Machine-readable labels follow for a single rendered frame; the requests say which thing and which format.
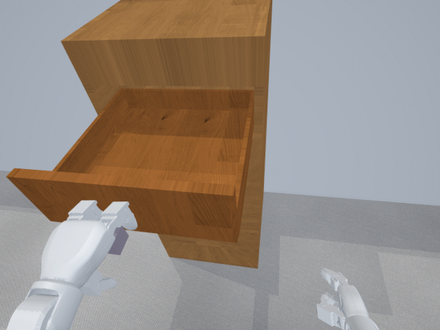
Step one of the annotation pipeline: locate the left robot hand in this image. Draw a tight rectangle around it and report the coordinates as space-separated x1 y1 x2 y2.
40 200 138 296

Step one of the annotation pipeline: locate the left robot forearm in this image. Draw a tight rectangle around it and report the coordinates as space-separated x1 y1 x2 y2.
7 279 84 330

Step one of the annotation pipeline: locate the cabinet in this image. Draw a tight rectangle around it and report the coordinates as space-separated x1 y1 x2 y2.
61 0 272 269

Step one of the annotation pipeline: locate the handle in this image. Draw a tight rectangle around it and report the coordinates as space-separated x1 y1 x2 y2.
108 226 129 255

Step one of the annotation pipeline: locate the drawer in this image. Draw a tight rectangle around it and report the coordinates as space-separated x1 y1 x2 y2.
6 88 254 243

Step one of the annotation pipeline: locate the right robot forearm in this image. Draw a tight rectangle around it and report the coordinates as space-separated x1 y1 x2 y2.
344 315 379 330

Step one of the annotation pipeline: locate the right robot hand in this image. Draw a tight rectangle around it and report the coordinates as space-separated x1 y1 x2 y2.
316 268 369 330

